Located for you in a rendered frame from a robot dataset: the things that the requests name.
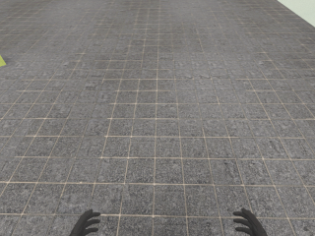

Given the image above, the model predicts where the robot left hand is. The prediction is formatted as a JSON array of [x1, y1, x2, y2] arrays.
[[69, 208, 100, 236]]

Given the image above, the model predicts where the robot right hand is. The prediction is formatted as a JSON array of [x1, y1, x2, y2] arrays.
[[232, 208, 268, 236]]

